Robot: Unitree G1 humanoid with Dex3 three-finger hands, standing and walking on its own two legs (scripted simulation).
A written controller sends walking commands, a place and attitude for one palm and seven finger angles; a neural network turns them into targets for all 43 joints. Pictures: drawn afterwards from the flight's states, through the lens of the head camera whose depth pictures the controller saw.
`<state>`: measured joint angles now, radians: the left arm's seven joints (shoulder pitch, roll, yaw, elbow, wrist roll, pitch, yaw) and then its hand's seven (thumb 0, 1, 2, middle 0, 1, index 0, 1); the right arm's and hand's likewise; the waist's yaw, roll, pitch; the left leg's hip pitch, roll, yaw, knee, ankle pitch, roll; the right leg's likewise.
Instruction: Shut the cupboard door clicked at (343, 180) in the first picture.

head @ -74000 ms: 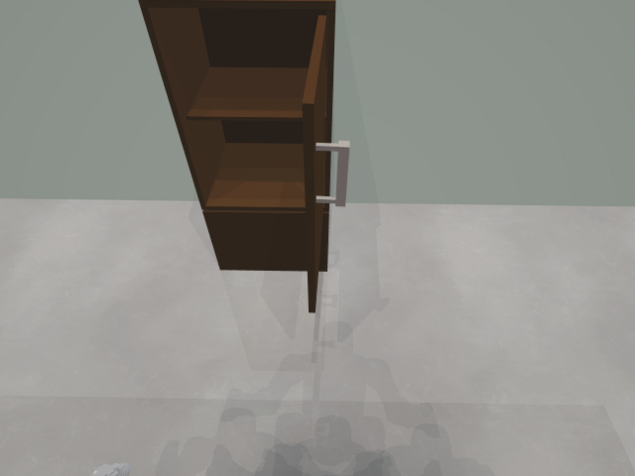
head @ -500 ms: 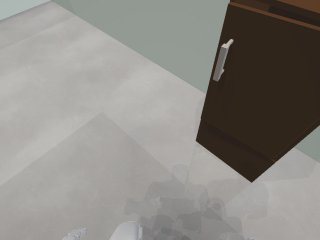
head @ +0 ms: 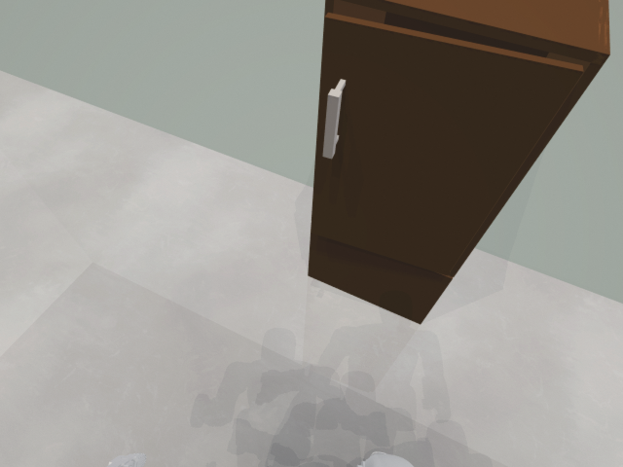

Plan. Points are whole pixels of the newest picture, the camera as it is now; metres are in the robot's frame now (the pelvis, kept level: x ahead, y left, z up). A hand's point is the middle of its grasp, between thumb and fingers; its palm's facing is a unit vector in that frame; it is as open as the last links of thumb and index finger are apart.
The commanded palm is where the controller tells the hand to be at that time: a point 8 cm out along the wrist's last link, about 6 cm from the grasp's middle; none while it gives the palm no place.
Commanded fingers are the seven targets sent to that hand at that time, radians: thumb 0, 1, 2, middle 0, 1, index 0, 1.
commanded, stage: turn to face it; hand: left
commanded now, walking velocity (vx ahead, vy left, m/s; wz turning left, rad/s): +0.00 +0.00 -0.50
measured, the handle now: (334, 120) +0.70 +0.00 +0.02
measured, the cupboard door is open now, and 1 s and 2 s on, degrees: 5 5 5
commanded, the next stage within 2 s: take the last steps up to it in 0.48 s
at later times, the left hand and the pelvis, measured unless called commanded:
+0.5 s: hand out of the picture +0.13 +0.17 -0.18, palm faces -0.15 -0.97 -0.17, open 7.4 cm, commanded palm none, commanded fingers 0.00 0.90 0.90 -0.20 -0.30 -0.20 -0.30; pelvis +0.03 +0.00 -0.01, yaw -11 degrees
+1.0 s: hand (234, 436) +0.18 +0.12 -0.16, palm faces -0.26 -0.94 -0.21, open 7.4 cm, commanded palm none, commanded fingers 0.00 0.90 0.90 -0.20 -0.30 -0.20 -0.30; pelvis +0.07 -0.04 +0.00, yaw -17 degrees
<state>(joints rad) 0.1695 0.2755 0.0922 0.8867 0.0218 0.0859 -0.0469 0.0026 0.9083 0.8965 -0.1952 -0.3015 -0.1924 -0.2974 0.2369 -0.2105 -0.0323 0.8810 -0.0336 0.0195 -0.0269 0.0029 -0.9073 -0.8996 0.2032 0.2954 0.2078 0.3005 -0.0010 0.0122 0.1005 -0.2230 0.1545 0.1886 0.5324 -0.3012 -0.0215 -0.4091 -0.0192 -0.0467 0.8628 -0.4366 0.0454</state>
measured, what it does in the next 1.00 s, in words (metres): steps on the spot, turning right: right foot, then left foot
